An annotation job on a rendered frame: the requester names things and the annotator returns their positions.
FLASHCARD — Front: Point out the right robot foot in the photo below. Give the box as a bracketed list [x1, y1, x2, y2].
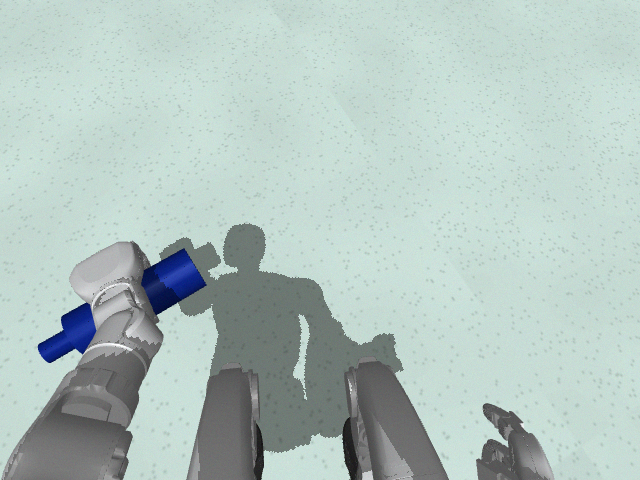
[343, 417, 359, 480]

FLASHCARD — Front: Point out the left robot arm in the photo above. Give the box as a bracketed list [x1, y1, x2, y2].
[1, 279, 164, 480]

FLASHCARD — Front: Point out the bottle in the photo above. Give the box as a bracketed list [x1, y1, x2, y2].
[38, 248, 206, 363]

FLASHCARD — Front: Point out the left robot hand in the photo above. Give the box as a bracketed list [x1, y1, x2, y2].
[69, 241, 159, 324]

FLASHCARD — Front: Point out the right robot hand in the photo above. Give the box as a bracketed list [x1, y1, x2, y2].
[476, 403, 555, 480]

